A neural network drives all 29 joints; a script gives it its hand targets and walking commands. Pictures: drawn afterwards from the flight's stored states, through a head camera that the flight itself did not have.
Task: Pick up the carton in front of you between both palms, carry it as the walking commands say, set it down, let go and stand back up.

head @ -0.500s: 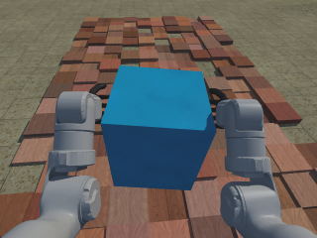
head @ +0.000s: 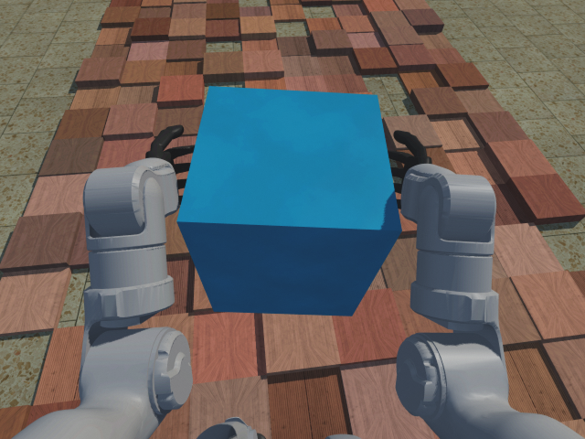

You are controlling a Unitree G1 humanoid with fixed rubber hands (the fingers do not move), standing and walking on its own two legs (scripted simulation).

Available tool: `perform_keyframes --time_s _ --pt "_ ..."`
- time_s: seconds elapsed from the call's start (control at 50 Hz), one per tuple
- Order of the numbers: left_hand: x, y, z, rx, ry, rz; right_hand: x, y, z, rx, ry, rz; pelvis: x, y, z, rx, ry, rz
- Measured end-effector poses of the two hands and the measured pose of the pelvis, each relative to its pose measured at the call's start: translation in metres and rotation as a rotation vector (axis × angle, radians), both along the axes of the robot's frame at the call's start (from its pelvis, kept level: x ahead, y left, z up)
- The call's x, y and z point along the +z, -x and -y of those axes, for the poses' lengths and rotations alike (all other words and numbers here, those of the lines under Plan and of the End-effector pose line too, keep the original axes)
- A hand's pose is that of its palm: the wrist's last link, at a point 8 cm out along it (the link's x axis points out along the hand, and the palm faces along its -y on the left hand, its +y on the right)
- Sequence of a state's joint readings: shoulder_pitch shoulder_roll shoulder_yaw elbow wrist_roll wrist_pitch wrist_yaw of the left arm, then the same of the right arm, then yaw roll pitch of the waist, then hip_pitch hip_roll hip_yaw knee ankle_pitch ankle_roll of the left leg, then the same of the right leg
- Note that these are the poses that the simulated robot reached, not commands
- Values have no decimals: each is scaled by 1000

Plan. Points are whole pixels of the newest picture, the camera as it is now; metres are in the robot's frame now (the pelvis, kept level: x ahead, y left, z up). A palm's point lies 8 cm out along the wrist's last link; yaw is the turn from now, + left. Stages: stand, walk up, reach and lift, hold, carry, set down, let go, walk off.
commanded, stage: carry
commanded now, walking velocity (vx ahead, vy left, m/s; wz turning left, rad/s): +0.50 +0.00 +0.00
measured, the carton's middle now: (288, 213) +0.39 -0.01 +0.07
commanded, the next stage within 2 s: none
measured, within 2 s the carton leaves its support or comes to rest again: neither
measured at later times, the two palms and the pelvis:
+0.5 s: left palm (202, 24) +0.72 +0.12 +0.17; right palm (373, 13) +0.76 -0.17 +0.18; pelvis +0.35 -0.05 +0.04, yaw +1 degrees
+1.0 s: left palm out of the picture +1.08 +0.07 +0.19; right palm out of the picture +1.03 -0.22 +0.19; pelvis +0.69 -0.02 +0.05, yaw -2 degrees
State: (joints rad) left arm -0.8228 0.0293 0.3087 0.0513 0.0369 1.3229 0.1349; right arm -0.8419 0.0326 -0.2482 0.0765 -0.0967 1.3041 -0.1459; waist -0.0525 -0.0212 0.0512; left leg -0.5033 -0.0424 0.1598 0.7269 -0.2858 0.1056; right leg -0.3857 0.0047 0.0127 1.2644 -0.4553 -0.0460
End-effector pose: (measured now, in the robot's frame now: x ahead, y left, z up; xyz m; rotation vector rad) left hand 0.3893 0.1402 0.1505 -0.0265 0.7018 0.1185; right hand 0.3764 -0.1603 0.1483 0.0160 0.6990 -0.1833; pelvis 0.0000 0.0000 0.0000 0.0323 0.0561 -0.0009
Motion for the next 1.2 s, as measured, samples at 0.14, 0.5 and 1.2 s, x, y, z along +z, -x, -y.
perform_keyframes --time_s 0.14,0.5,1.2 --pt "26 -108 36 -72 20 23 24 -80 34 -97 -18 26 25 -89 -2 -11 34 -31" --pt "22 -331 16 120 -23 -29 27 -380 13 113 -47 -33 42 -346 54 22 20 -39" --pt "16 -804 89 -60 -8 49 19 -791 87 -84 -49 50 25 -829 54 -30 98 -37"
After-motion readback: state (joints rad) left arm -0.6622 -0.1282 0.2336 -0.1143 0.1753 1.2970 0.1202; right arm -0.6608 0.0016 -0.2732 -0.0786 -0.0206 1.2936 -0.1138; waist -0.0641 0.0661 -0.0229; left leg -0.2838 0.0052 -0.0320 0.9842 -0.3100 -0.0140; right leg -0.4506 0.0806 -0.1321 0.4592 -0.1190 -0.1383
